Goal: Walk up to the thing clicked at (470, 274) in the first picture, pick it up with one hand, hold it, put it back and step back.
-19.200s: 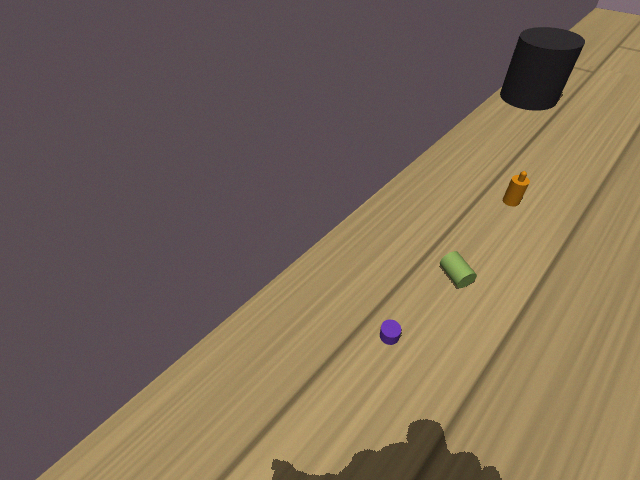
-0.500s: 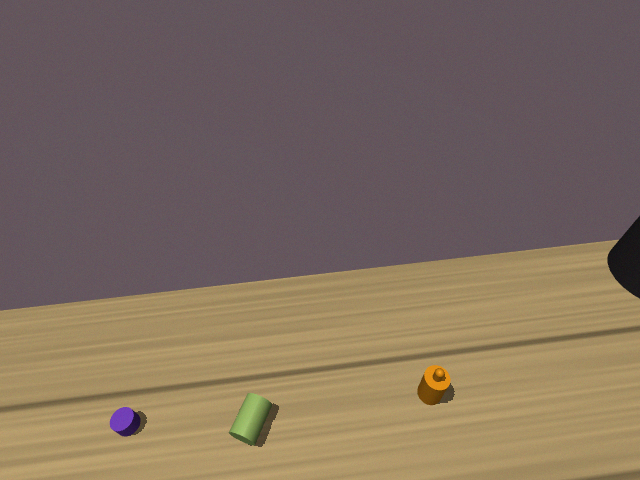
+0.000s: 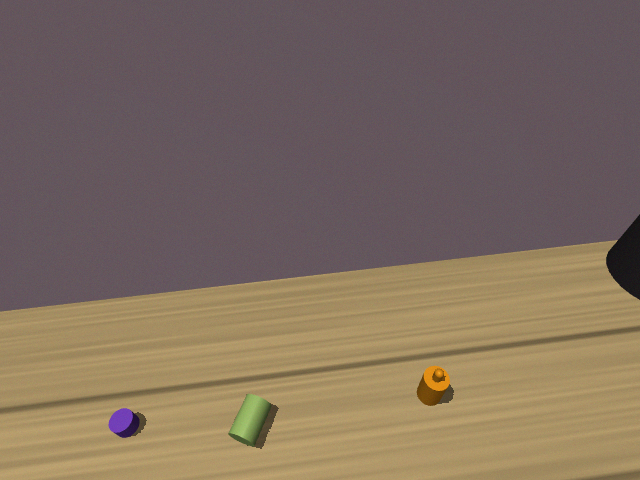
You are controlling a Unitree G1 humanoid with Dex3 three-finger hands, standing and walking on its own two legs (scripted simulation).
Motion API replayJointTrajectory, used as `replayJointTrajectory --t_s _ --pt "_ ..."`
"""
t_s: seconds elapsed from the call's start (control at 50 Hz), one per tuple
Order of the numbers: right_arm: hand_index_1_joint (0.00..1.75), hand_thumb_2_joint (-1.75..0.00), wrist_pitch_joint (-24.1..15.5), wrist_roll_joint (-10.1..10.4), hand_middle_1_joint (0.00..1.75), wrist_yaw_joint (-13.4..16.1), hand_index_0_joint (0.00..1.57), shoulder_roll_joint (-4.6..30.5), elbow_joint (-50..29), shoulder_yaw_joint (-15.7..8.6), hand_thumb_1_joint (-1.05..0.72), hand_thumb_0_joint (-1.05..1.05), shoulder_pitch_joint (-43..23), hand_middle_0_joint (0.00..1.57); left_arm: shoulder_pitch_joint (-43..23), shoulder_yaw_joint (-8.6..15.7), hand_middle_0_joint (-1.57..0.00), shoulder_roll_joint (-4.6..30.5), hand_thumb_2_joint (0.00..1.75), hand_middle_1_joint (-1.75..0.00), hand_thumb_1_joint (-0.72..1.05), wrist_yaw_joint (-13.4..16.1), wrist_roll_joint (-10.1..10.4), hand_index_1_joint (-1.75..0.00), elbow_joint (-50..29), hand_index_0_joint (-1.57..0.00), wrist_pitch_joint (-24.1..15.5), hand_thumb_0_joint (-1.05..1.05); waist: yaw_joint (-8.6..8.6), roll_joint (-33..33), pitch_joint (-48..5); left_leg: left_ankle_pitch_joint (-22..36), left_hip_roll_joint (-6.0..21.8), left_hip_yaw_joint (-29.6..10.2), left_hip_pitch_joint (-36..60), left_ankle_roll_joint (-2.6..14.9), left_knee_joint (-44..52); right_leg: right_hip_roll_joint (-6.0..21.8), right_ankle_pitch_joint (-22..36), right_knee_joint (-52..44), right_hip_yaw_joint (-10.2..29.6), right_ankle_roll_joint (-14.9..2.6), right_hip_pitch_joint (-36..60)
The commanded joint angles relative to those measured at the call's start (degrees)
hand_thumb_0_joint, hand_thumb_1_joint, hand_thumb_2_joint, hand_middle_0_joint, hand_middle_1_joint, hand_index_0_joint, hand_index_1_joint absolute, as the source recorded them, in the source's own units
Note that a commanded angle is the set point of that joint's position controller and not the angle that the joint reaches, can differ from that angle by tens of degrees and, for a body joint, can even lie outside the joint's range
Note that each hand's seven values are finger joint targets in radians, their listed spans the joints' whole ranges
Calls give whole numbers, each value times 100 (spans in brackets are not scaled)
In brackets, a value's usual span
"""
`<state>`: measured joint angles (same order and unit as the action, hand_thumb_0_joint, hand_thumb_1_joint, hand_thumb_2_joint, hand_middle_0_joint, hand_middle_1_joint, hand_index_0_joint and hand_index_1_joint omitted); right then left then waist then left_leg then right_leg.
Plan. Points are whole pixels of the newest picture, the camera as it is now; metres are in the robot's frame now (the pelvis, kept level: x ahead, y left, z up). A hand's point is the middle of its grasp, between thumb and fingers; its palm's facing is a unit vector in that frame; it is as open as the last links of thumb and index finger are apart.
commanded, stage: rise first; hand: left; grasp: from above
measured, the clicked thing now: (250, 419) +0.41 +0.27 -0.74
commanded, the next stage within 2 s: none
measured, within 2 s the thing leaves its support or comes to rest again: neither
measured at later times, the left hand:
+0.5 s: hand out of the picture +0.13 +0.26 -0.21, palm faces -0.04 -0.88 -0.47, open 13.4 cm
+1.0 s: hand out of the picture +0.13 +0.28 -0.27, palm faces -0.07 -0.77 -0.64, open 13.9 cm
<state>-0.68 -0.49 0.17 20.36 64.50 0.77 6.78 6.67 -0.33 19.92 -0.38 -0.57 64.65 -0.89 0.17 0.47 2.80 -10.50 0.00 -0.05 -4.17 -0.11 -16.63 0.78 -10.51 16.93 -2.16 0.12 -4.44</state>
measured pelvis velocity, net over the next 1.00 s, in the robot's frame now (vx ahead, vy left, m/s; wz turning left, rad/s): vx -0.02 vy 0.01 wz -0.01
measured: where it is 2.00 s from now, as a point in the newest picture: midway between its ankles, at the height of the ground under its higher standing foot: outside the picture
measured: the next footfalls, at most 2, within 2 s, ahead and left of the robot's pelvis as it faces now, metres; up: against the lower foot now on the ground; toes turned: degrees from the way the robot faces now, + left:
none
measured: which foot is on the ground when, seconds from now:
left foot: down 0.00-1.00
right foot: down 0.00-1.00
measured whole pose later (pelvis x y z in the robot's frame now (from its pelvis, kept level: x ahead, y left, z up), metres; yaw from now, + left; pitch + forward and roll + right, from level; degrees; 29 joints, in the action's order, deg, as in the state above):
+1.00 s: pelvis -0.02 +0.01 -0.11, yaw +0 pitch +20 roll -2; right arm -5.6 0.0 3.4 12.7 34.2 -0.5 10.0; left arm 3.9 8.2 14.3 15.6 -16.7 36.8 22.0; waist -0.4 0.4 -7.9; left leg -32.4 0.6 -1.2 -57.1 0.5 -69.3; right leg 0.9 -31.1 66.9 -2.7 0.2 -55.9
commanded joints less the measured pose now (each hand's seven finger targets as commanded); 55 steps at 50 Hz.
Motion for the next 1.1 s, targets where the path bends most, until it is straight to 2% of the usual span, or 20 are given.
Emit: replayJointTrajectory --t_s 0.0,0.02,0.04,0.06,0.08,0.12,0.14,0.16,0.2,0.24,0.3,0.34,0.42,0.48,0.6,0.72,0.88,0.94,0.98,1.08 --pt "30 -89 -383 412 30 215 20 401 -1544 -45 -86 0 195 20 -2675 313 -13 472 96 -54 66 232 312 -54 -1816 -10 -526 0 -514 14 -154 67 -73 152 -787 99 -315 -30 373 250 72 -83 -1011" --pt "30 -89 -300 389 30 238 20 562 -1508 -128 -87 0 321 20 -1726 647 -7 966 102 -62 58 257 180 -62 -792 -4 -278 0 -397 -281 -32 -125 -110 163 -1030 132 -429 -57 57 261 9 -111 -1065" --pt "30 -90 -247 371 30 232 20 581 -1696 -210 -89 0 367 20 -1369 784 -1 1068 105 -70 50 191 108 -70 -533 -1 -184 0 -236 -464 -102 -54 -72 181 -1208 135 -663 -67 20 424 -21 -95 -1149" --pt "30 -90 -252 312 30 252 20 575 -1816 -276 -90 0 389 20 -1613 799 0 1188 107 -78 42 146 -17 -78 -696 0 -160 0 -212 -409 -413 52 -101 192 -1299 142 -854 -58 105 604 13 -95 -1205" --pt "30 -89 -282 292 30 284 20 581 -1898 -356 -88 0 509 20 -1805 984 0 1472 105 -86 34 132 -114 -86 -853 0 -191 0 -167 -283 -910 178 -97 162 -1304 135 -1053 -36 307 863 72 -100 -1197" --pt "30 -90 -301 187 30 225 20 533 -2102 -480 -93 0 727 20 -959 1119 0 1287 100 -102 18 45 -457 -102 -324 -1 -22 0 -76 -199 -1425 509 -157 118 -1647 101 -1493 -10 652 1338 82 -114 -1211" --pt "30 -91 -304 165 30 186 20 503 -2218 -535 -96 0 796 20 -569 1159 0 1133 100 -107 10 37 -571 -104 -298 -3 63 0 77 -153 -1541 632 -179 110 -1801 78 -1675 -29 705 1533 83 -128 -1256" --pt "30 -92 -304 178 30 165 20 471 -2401 -558 -98 0 775 20 -414 1302 -2 1255 101 -106 2 85 -654 -103 -598 -5 139 0 226 159 -1865 737 -212 132 -1751 35 -1713 -36 751 1595 105 -157 -1135" --pt "30 -91 -305 205 30 156 20 415 -2734 -548 -98 0 688 20 -616 1214 -4 1097 98 -107 -14 256 -708 -104 -1246 -7 363 0 215 381 -1985 706 -184 109 -1695 -19 -1673 -78 608 1608 82 -170 -1254" --pt "30 -92 -320 234 30 130 20 391 -2964 -492 -98 0 519 20 -714 1011 -7 805 99 -105 -30 385 -773 -104 -1215 -8 720 0 68 144 -1428 330 -133 34 -2092 -22 -1728 -133 184 1634 4 -175 -1669" --pt "30 -91 -386 239 30 116 20 335 -3162 -530 -96 0 535 20 -667 1086 -10 824 98 -106 -54 522 -807 -106 -1602 -10 1037 0 16 -10 -1540 85 -64 -1 -2381 -9 -2075 -166 -131 1958 -27 -154 -2065" --pt "30 -91 -456 227 30 114 20 295 -3261 -508 -94 0 611 20 -705 1012 -9 633 98 -105 -57 584 -826 -106 -1856 -9 1154 0 -44 -73 -1523 -88 -39 -20 -2557 2 -2263 -173 -296 2167 -27 -149 -2399" --pt "30 -90 -612 160 30 135 20 273 -3391 -538 -93 0 715 20 -926 1241 -9 837 99 -103 -58 813 -1016 -104 -2478 -7 1194 0 -72 152 -1909 9 31 -90 -2832 -7 -2814 -167 -261 2811 5 -168 -2858" --pt "30 -90 -683 132 30 187 20 207 -3504 -535 -92 0 748 20 -694 1266 -9 797 100 -102 -57 989 -1186 -104 -2850 -7 1307 0 -80 241 -2114 52 17 -56 -2966 7 -3084 -138 -187 3062 63 -171 -3048" --pt "30 -90 -676 119 30 319 20 169 -3581 -520 -92 0 701 20 -251 1208 -8 571 98 -102 -54 1151 -1179 -103 -3417 -8 1779 0 -105 372 -2371 463 56 -121 -3024 -36 -3379 -153 64 3377 58 -169 -3226" --pt "30 -89 -663 72 30 387 20 74 -3606 -491 -91 0 588 20 -147 1125 -8 405 96 -100 -49 1307 -1422 -100 -3414 -8 2098 0 -110 200 -2485 626 22 -112 -3476 3 -3797 -170 286 3683 39 -165 -3382" --pt "30 -89 -700 73 30 355 20 29 -3678 -489 -90 0 509 20 -80 1170 -7 379 95 -101 -47 1693 -1662 -101 -3539 -7 2229 0 -19 378 -2716 464 51 -195 -3878 -47 -4225 -162 -93 4253 -29 -244 -3995" --pt "30 -90 -726 60 30 370 20 73 -3616 -488 -91 0 444 20 -834 1167 -7 493 97 -100 -50 1852 -1766 -101 -3483 -7 2230 0 -172 413 -2621 132 73 -227 -4229 -55 -4451 -148 -289 4488 -26 -236 -4427" --pt "30 -90 -785 22 30 400 20 70 -3472 -454 -92 0 369 20 -1324 1084 -7 443 97 -100 -50 1982 -1950 -100 -2884 -7 2175 0 -233 244 -2382 -367 77 -259 -4789 -48 -4700 -123 -623 4778 -40 -238 -4945" --pt "30 -89 -954 -47 30 315 20 221 -3190 -400 -89 0 251 20 -2591 1193 -6 699 99 -101 -50 2567 -2501 -102 -1661 -6 2006 0 -207 292 -3018 -705 31 -197 -5806 -82 -5652 -126 -875 5796 -18 -251 -5997"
